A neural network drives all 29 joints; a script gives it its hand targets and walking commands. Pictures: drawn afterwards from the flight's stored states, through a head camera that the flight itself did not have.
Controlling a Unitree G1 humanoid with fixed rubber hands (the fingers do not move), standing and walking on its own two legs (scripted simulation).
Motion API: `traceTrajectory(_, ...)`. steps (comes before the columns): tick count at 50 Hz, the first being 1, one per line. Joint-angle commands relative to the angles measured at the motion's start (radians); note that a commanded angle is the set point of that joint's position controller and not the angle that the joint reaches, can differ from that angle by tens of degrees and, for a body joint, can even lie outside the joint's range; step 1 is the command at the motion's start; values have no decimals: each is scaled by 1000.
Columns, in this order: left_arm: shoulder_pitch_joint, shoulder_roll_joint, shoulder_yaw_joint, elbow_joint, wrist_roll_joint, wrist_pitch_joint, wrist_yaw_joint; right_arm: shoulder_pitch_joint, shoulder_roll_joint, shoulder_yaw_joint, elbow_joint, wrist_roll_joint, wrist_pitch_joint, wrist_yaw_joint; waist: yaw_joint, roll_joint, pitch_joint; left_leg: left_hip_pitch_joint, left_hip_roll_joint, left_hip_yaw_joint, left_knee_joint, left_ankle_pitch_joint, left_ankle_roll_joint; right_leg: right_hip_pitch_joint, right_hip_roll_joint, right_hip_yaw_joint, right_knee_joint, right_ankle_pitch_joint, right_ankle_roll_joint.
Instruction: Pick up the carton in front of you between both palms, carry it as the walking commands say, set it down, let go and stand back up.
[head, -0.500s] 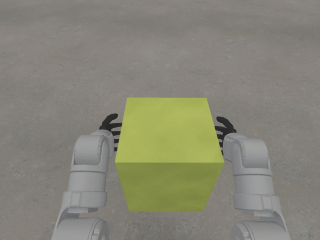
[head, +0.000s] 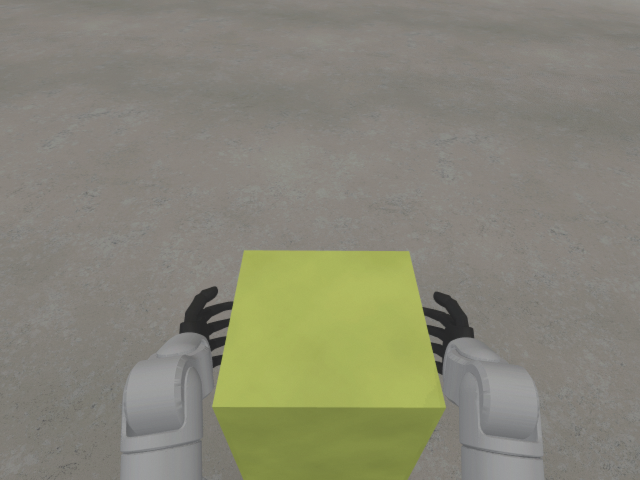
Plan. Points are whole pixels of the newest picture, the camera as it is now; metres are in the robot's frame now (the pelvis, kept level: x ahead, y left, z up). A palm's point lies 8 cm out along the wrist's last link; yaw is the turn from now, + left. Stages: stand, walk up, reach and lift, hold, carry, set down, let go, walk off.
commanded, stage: carry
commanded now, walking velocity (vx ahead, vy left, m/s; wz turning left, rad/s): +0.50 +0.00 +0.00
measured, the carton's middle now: (325, 372) +0.29 +0.00 +0.01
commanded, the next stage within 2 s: none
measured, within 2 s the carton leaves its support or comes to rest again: neither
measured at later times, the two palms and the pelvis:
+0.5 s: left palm (257, 206) +0.55 +0.12 +0.07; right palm (432, 210) +0.57 -0.18 +0.06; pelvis +0.30 -0.04 +0.00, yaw +3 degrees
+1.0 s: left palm (251, 113) +0.87 +0.18 +0.08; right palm (384, 116) +0.86 -0.12 +0.09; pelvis +0.60 +0.03 +0.01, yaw +0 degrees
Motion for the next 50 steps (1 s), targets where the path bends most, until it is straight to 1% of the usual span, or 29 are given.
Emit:
traceTrajectory(1, -513, -940, -799, -128, -407, 9, -252, -469, 983, 713, -129, 403, -5, 268, -8, 97, -263, 395, 308, -346, -233, 120, 78, -240, -79, 34, -33, 83, 9)
traceTrajectory(3, -436, -945, -804, -117, -401, 8, -246, -415, 947, 716, -139, 409, 0, 272, -7, 149, -248, 361, 273, -271, -270, 63, 79, -217, -71, -2, -132, 130, 26)
traceTrajectory(6, -363, -907, -799, -108, -378, 13, -238, -362, 900, 721, -142, 412, 9, 281, -9, 156, -185, 353, 241, -197, -296, 74, 77, -224, -66, -52, -313, 222, 43)
traceTrajectory(13, -349, -843, -782, -90, -370, 41, -239, -347, 825, 708, -126, 396, 32, 278, -18, 174, -48, 352, 223, -112, -251, 235, 40, -162, -36, -127, -539, 358, 15)
traceTrajectory(15, -349, -830, -771, -78, -370, 47, -240, -358, 817, 710, -118, 395, 39, 276, -12, 179, -49, 348, 218, -89, -179, 284, 22, -71, -19, -156, -584, 337, -1)
traceTrajectory(17, -317, -827, -755, -49, -366, 49, -242, -357, 812, 716, -112, 393, 44, 273, 12, 115, -137, 234, 154, 4, 89, 384, -22, 240, 37, -215, -619, 249, -14)
traceTrajectory(18, -298, -823, -741, -32, -359, 48, -244, -363, 803, 717, -112, 391, 47, 273, 32, 1, -203, 68, 110, 15, 312, 232, -65, 431, -112, 9, -679, 140, -45)
traceTrajectory(19, -306, -825, -732, -1, -351, 39, -248, -390, 832, 732, -134, 399, 54, 272, 43, -279, -290, -208, -8, -11, 629, -50, -111, 637, -365, 460, -800, 42, -185)
traceTrajectory(20, -304, -871, -744, -12, -367, 31, -251, -418, 840, 737, -139, 408, 47, 277, 31, -283, -270, -324, -20, -129, 771, -305, -87, 620, -390, 560, -861, 222, -212)
traceTrajectory(21, -335, -905, -753, -49, -384, 22, -255, -433, 885, 744, -137, 421, 36, 280, 26, -202, -266, -344, 40, -184, 839, -301, -58, 580, -368, 446, -831, 318, -200)
traceTrajectory(22, -356, -941, -767, -67, -399, 13, -258, -435, 912, 745, -144, 423, 23, 281, 23, -96, -271, -334, 82, -203, 831, -252, -47, 523, -347, 360, -816, 341, -176)
traceTrajectory(23, -372, -963, -781, -85, -407, 3, -261, -425, 930, 749, -144, 418, 11, 280, 17, -34, -251, -310, 113, -212, 763, -190, -46, 450, -326, 281, -837, 328, -144)
traceTrajectory(24, -374, -973, -792, -92, -412, -5, -264, -406, 938, 754, -143, 409, 1, 276, 11, -48, -244, -272, 124, -204, 695, -142, -47, 393, -306, 207, -863, 280, -115)
traceTrajectory(25, -364, -972, -795, -90, -413, -10, -266, -388, 955, 759, -134, 401, -7, 272, 12, -75, -241, -246, 115, -179, 641, -111, -52, 360, -290, 155, -886, 242, -104)
traceTrajectory(27, -328, -953, -800, -95, -418, -15, -272, -334, 953, 757, -126, 382, -20, 263, 15, -107, -217, -236, 108, -142, 523, -75, -68, 335, -273, 89, -931, 192, -106)
traceTrajectory(31, -308, -905, -804, -129, -421, -15, -278, -306, 923, 757, -155, 367, -24, 251, 16, -111, -149, -247, 94, -77, 265, 27, -92, 357, -238, 1, -954, 247, -113)
traceTrajectory(34, -306, -854, -794, -162, -414, 0, -268, -320, 875, 756, -202, 380, -6, 246, 18, -124, -108, -218, 73, -35, 147, 88, -85, 368, -224, -48, -935, 308, -105)
traceTrajectory(37, -290, -807, -775, -156, -393, 26, -254, -329, 820, 743, -213, 388, 26, 249, 22, -141, -67, -178, 67, -17, 68, 118, -72, 394, -223, -68, -897, 349, -86)
traceTrajectory(39, -301, -785, -769, -148, -384, 43, -247, -333, 791, 727, -204, 390, 45, 254, 17, -134, -64, -83, 51, 20, 28, 83, -61, 385, -215, -94, -809, 376, -68)
traceTrajectory(40, -314, -779, -768, -146, -382, 51, -243, -325, 781, 715, -190, 389, 53, 256, 3, -98, -91, 45, 16, 62, -2, 40, -53, 341, -182, -138, -687, 432, -49)
traceTrajectory(41, -320, -772, -767, -143, -380, 59, -239, -321, 769, 702, -173, 390, 59, 258, -12, -33, -150, 248, 17, 46, 4, -15, -43, 237, -144, -175, -504, 478, -23)
traceTrajectory(42, -347, -756, -770, -155, -383, 70, -237, -309, 755, 685, -149, 385, 62, 261, -30, 164, -193, 414, 229, -305, -118, -163, 13, 30, -70, -185, -230, 317, 32)
traceTrajectory(43, -390, -776, -788, -177, -398, 79, -236, -330, 774, 684, -127, 386, 56, 265, -25, 398, -243, 599, 409, -644, -204, -52, 137, -244, 43, -129, 19, -38, 63)
traceTrajectory(44, -403, -802, -793, -166, -398, 77, -238, -335, 807, 681, -138, 398, 53, 267, -20, 333, -233, 570, 422, -622, -193, 190, 159, -303, 5, -14, 150, -100, 36)
traceTrajectory(45, -416, -833, -794, -167, -403, 68, -242, -353, 843, 690, -155, 410, 48, 270, -22, 253, -237, 519, 391, -501, -150, 421, 154, -293, -25, 16, 190, -90, 14)
traceTrajectory(46, -420, -862, -800, -168, -404, 58, -243, -369, 873, 701, -171, 419, 40, 273, -19, 148, -258, 493, 370, -410, -128, 528, 123, -275, -56, 37, 156, -46, 3)
traceTrajectory(47, -410, -883, -803, -166, -399, 47, -242, -385, 900, 712, -187, 429, 32, 276, -13, 92, -261, 447, 350, -324, -145, 553, 84, -234, -78, 46, 64, 10, 0)
traceTrajectory(48, -402, -902, -808, -168, -392, 39, -238, -392, 915, 718, -194, 432, 24, 279, -7, 111, -271, 424, 324, -253, -156, 537, 53, -193, -76, 29, -23, 50, 2)
traceTrajectory(50, -362, -927, -810, -162, -383, 24, -230, -378, 913, 723, -210, 436, 18, 283, 1, 155, -271, 389, 287, -158, -159, 576, 44, -125, -49, -12, -165, 81, 16)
